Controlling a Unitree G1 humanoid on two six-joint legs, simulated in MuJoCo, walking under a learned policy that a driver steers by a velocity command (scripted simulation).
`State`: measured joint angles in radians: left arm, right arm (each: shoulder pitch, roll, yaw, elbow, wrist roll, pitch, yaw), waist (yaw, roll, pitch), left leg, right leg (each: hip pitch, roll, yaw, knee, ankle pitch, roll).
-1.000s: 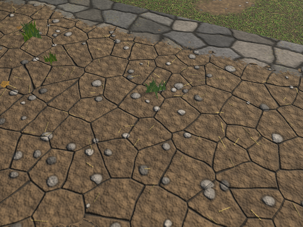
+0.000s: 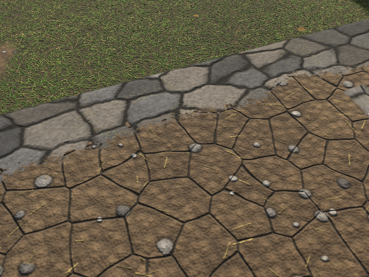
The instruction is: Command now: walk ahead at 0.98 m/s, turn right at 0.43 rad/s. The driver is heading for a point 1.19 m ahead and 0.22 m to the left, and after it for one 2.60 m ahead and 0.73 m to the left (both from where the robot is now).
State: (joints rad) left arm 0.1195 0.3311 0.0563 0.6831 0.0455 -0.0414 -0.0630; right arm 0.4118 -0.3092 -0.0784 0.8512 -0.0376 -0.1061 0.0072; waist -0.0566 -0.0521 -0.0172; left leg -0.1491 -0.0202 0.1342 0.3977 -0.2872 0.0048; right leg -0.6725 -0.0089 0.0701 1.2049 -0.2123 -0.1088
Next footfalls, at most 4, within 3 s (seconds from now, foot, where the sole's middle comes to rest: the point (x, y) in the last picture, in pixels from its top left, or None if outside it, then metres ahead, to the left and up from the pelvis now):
0.22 right None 0.39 -0.13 -0.77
0.66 left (154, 207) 0.79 0.11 -0.77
1.14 right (130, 127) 1.23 0.22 -0.77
1.68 left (90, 105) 1.60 0.50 -0.96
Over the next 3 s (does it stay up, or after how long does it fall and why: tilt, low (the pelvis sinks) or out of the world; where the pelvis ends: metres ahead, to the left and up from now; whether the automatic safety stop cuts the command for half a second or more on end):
stays up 2.48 0.72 -0.19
